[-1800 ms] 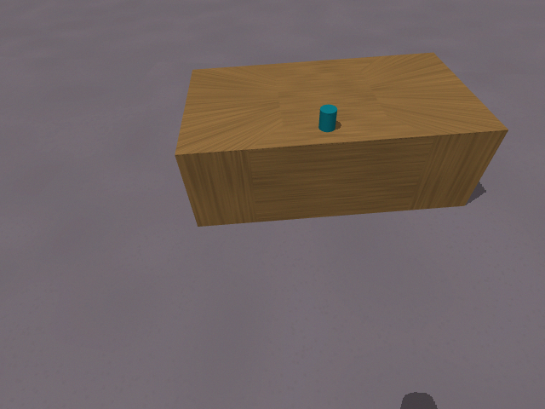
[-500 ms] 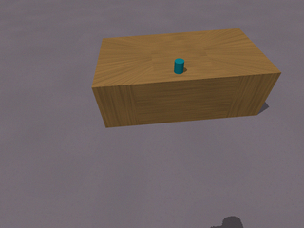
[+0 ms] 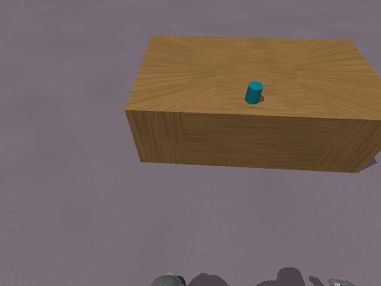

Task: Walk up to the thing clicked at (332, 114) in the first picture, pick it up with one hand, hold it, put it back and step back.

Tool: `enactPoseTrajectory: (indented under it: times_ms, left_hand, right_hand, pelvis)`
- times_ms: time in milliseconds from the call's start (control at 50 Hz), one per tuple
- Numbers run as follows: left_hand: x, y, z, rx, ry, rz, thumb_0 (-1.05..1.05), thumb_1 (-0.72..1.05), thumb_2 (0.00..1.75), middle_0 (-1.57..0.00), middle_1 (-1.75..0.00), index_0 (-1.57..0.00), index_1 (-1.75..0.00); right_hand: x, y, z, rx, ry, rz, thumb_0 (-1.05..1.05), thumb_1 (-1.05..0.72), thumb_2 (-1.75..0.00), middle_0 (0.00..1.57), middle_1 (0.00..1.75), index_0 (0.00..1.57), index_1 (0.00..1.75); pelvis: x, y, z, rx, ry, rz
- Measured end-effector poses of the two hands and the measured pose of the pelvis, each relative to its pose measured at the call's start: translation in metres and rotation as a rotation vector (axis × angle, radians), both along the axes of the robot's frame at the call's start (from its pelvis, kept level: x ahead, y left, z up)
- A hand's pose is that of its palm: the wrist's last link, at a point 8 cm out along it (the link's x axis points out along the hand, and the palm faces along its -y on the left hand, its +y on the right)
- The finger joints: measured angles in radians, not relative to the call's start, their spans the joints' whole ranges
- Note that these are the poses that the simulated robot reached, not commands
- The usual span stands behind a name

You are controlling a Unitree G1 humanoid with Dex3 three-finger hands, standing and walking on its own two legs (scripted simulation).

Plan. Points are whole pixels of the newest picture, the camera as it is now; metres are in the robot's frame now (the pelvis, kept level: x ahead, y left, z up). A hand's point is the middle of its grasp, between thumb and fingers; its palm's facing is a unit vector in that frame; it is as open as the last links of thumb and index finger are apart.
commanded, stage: walk up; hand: right
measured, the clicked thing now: (253, 93) +1.00 -0.22 -0.26
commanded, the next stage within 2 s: none
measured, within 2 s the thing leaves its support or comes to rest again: neither
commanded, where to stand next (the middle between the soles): +0.58 -0.02 m, yaw -1 degrees
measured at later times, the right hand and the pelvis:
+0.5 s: hand (343, 256) +0.24 -0.33 -0.15, palm faces +0.01 +0.94 -0.35, open 7.4 cm; pelvis +0.21 -0.04 +0.00, yaw -1 degrees
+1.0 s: hand (307, 165) +0.48 -0.29 -0.11, palm faces -0.05 +0.92 -0.39, open 7.4 cm; pelvis +0.38 -0.02 +0.00, yaw +0 degrees
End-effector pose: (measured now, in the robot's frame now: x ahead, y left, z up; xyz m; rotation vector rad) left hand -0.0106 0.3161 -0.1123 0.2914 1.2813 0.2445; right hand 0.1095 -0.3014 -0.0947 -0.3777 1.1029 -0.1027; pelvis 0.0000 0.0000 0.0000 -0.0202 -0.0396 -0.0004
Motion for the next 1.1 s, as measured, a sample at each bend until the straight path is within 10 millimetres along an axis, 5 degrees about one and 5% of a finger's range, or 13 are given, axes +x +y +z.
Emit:
enactPoseTrajectory:
  times_ms: [100, 260, 380, 480, 560, 700, 940, 1100]
  left_hand:
    - [0.064, -0.002, -0.006, -0.029, 0.006, -0.031, 0.0, 0.9, 0.9, -0.2, -0.3, -0.21, -0.3]
    - [0.181, 0.0, 0.024, -0.018, -0.153, -0.114, 0.0, 0.9, 0.9, -0.2, -0.3, -0.21, -0.3]
    - [0.246, -0.011, 0.035, 0.016, -0.154, -0.164, 0.0, 0.91, 0.9, -0.2, -0.3, -0.2, -0.3]
    - [0.297, -0.033, 0.038, 0.068, -0.174, -0.164, 0.0, 0.9, 0.9, -0.2, -0.3, -0.2, -0.3]
    - [0.319, -0.051, 0.046, 0.08, -0.221, -0.134, 0.0, 0.9, 0.9, -0.2, -0.3, -0.21, -0.3]
    - [0.329, -0.062, 0.055, 0.067, -0.142, -0.094, 0.0, 0.9, 0.9, -0.2, -0.3, -0.21, -0.3]
    - [0.388, -0.021, 0.007, 0.017, -0.074, -0.057, 0.0, 0.9, 0.9, -0.2, -0.3, -0.21, -0.3]
    - [0.465, -0.017, 0.013, -0.013, -0.102, -0.097, 0.0, 0.9, 0.9, -0.2, -0.3, -0.21, -0.3]
  right_hand:
    - [0.055, 0.015, 0.013, 0.0, -0.116, -0.016, 0.01, -0.91, -0.9, 0.21, 0.3, 0.2, 0.3]
    - [0.071, 0.001, 0.033, -0.022, -0.085, -0.082, 0.01, -0.9, -0.9, 0.21, 0.3, 0.2, 0.3]
    - [0.083, -0.032, 0.02, -0.02, -0.027, -0.122, 0.01, -0.9, -0.9, 0.21, 0.3, 0.2, 0.3]
    - [0.112, -0.065, -0.011, -0.005, 0.034, -0.143, 0.01, -0.9, -0.9, 0.21, 0.3, 0.2, 0.3]
    - [0.151, -0.07, -0.02, 0.016, 0.076, -0.105, 0.01, -0.91, -0.9, 0.2, 0.3, 0.2, 0.3]
    - [0.229, -0.066, -0.004, 0.053, 0.019, -0.061, 0.01, -0.91, -0.9, 0.2, 0.3, 0.2, 0.3]
    - [0.345, -0.038, 0.012, -0.042, -0.032, -0.003, 0.01, -0.91, -0.9, 0.2, 0.3, 0.2, 0.3]
    - [0.372, -0.024, 0.033, -0.048, -0.064, -0.051, 0.01, -0.9, -0.9, 0.21, 0.3, 0.2, 0.3]
  pelvis:
    - [0.044, 0.011, 0.003, 0.009, -0.011, -0.003]
    - [0.11, 0.003, 0.022, 0.015, -0.033, -0.012]
    - [0.157, -0.015, 0.017, 0.049, -0.028, -0.031]
    - [0.207, -0.04, 0.002, 0.038, -0.012, -0.025]
    - [0.235, -0.053, 0.005, 0.042, -0.018, -0.01]
    - [0.278, -0.057, 0.021, 0.036, -0.008, -0.015]
    - [0.366, -0.025, 0.001, 0.027, 0.0, 0.012]
    - [0.413, -0.017, 0.016, 0.013, -0.013, 0.01]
